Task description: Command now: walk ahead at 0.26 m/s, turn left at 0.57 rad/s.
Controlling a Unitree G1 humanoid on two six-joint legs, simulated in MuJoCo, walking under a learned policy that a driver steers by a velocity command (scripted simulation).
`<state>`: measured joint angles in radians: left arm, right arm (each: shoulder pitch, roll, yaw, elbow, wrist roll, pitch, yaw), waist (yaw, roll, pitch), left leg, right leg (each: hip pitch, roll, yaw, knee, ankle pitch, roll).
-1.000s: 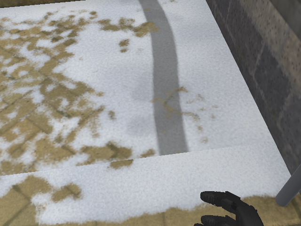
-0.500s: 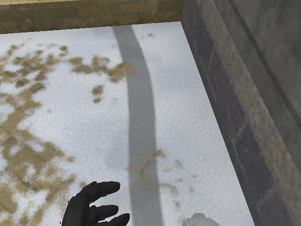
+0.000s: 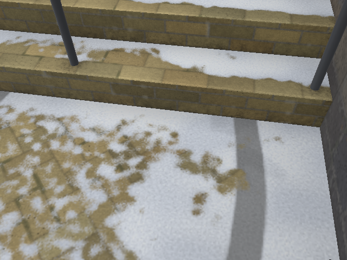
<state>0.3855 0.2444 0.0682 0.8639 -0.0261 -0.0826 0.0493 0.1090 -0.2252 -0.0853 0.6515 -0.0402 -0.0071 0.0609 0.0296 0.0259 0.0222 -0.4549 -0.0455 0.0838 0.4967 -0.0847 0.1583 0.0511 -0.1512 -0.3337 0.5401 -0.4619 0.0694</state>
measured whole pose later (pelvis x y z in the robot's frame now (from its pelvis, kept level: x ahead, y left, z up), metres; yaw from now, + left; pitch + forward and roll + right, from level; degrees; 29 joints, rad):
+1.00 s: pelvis +0.18 -0.01 +0.02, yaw +10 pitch -1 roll +0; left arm 0.18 0.21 0.00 0.90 0.00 -0.01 0.04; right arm 0.25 -0.22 -0.02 0.80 -0.01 0.00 -0.03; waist -0.02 0.01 0.01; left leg -0.11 -0.09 -0.06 0.40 -0.26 0.07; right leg -0.17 0.04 0.00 0.42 -0.23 -0.03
